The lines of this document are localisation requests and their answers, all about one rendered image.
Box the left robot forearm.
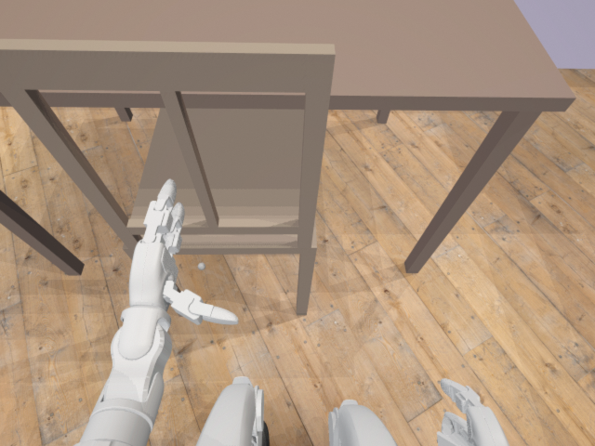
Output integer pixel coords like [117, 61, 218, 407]
[73, 305, 172, 446]

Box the robot thigh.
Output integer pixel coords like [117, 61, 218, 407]
[328, 404, 398, 446]
[196, 384, 264, 446]

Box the table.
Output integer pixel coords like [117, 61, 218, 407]
[0, 0, 576, 276]

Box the robot right hand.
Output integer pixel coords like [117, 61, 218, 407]
[437, 378, 509, 446]

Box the right robot thigh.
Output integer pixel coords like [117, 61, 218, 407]
[328, 404, 398, 446]

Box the left robot thigh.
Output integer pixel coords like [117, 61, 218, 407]
[196, 384, 264, 446]

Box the chair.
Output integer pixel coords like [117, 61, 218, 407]
[0, 39, 336, 317]

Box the robot left hand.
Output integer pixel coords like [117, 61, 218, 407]
[129, 179, 239, 325]

